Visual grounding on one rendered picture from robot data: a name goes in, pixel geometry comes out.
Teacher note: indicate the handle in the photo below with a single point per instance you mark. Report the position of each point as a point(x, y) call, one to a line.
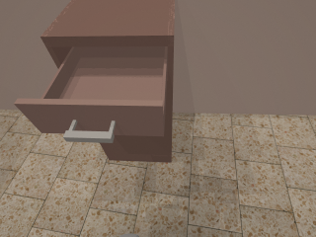
point(72, 135)

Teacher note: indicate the drawer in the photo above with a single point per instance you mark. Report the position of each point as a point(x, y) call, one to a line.
point(96, 85)

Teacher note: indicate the cabinet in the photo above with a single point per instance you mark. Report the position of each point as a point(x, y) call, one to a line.
point(114, 23)

